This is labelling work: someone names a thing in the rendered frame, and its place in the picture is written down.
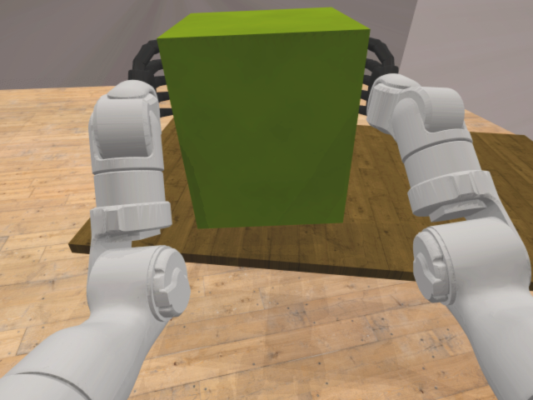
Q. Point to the left robot hand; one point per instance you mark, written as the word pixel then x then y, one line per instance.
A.
pixel 143 70

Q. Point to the robot left upper arm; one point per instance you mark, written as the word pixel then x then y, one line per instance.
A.
pixel 132 294

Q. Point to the table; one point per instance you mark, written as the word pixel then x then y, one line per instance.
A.
pixel 376 236

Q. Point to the right robot hand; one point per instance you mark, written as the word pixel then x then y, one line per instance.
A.
pixel 386 66

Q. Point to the right robot forearm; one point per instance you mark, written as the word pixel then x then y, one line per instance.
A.
pixel 436 148

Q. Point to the carton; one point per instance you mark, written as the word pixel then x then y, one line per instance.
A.
pixel 265 105

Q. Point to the left robot forearm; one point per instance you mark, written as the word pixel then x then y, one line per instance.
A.
pixel 126 154

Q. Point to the robot right upper arm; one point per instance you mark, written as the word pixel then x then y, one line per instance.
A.
pixel 478 269

